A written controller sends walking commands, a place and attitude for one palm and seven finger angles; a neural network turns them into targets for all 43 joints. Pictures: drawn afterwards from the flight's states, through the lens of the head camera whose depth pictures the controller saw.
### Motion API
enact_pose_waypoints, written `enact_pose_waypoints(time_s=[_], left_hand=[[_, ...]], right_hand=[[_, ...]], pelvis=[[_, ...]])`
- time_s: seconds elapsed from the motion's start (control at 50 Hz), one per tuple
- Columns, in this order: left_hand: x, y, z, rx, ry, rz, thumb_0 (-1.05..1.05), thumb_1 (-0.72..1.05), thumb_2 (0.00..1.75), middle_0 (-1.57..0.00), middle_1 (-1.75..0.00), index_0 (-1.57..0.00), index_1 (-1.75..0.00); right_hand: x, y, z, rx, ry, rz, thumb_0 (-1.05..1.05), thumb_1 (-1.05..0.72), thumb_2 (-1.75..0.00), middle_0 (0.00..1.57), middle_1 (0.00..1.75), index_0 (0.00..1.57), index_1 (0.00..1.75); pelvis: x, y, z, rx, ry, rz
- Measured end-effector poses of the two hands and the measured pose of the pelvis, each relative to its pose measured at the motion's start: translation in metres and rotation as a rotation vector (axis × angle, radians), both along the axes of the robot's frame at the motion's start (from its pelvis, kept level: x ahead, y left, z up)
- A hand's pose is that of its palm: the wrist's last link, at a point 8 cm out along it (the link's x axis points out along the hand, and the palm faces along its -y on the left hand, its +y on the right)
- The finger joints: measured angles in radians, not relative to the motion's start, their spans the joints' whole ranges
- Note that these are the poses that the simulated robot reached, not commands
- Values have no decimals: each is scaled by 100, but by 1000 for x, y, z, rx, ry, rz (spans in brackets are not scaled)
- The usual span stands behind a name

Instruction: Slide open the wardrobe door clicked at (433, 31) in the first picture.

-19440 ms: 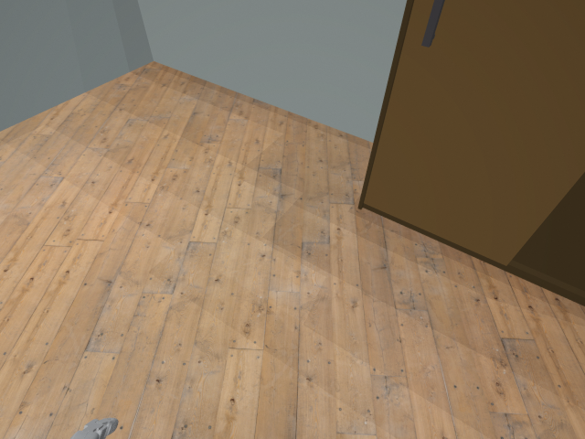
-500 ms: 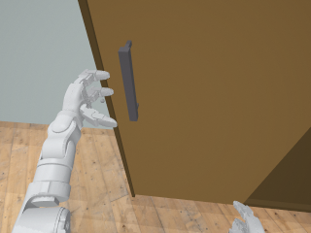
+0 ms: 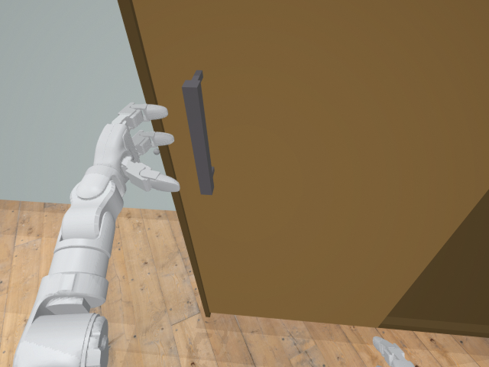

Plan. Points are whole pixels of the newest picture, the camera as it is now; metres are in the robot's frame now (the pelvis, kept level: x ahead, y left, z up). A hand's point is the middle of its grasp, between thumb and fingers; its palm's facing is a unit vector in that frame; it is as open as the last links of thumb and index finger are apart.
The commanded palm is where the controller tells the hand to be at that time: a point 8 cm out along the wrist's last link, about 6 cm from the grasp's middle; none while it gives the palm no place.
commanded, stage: move the hooked fingers beside the handle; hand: left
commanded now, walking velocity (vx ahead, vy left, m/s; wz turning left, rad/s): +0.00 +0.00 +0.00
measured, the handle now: (203, 137) +0.46 +0.10 +0.16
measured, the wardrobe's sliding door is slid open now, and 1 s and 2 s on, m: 0.00 0.00 0.00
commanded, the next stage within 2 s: none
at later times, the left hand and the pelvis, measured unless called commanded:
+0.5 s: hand (166, 166) +0.39 +0.15 +0.16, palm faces -0.05 -1.00 +0.00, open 14.0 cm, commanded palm +0.36 +0.21 +0.17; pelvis +0.00 +0.00 +0.00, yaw +0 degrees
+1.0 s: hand (159, 151) +0.40 +0.16 +0.18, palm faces -0.02 -1.00 -0.01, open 14.0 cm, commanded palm +0.37 +0.21 +0.17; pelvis +0.01 +0.00 +0.00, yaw +0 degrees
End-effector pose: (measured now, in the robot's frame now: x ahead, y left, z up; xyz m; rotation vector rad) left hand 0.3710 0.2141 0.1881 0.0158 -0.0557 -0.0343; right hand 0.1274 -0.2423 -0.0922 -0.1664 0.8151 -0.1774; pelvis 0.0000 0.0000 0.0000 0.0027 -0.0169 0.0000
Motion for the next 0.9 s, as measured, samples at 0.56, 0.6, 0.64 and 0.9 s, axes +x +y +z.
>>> enact_pose_waypoints(time_s=[0.56,0.6,0.64,0.9], left_hand=[[-6,-12,-18,-11,4,-8,-2,-50,30,-30,-120,-30,-120],[-5,-10,-10,-9,-30,2,-2,-50,30,-30,-120,-30,-120],[-1,-5,-5,-3,-31,13,-2,-50,30,-30,-121,-30,-120],[1,-11,-23,-14,33,-16,-2,-50,30,-30,-120,-30,-120]], right_hand=[[9,1,1,4,-18,18,2,-91,-90,20,30,20,30],[9,1,1,1,-11,19,2,-91,-90,20,30,20,30],[8,0,1,-2,-4,17,2,-91,-90,20,30,20,30],[12,-3,0,-5,-5,3,2,-91,-90,20,30,20,30]], pelvis=[[1,-3,0,4,3,-1],[2,-4,-1,4,1,0],[3,-5,-1,4,1,1],[7,-2,0,5,14,-3]])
